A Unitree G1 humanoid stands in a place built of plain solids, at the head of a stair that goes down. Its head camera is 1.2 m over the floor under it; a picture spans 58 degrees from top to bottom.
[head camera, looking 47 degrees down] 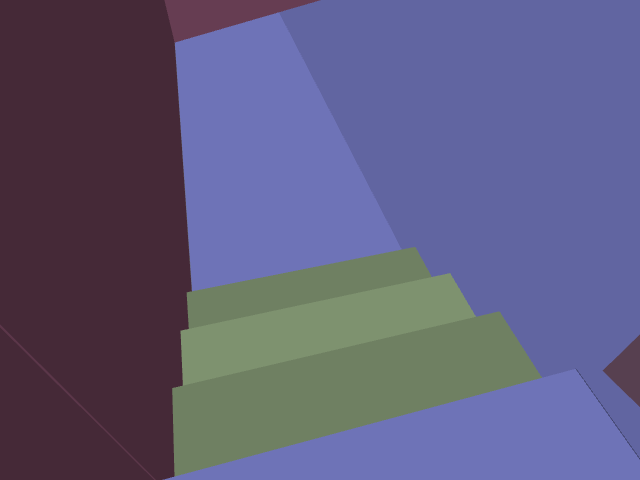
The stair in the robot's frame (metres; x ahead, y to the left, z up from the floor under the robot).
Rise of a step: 0.17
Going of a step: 0.33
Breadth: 1.20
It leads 14 degrees to the left of straight ahead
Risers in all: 4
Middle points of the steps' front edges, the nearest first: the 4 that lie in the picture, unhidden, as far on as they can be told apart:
0.45 -0.18 0.00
0.77 -0.09 -0.17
1.09 -0.01 -0.34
1.41 0.07 -0.52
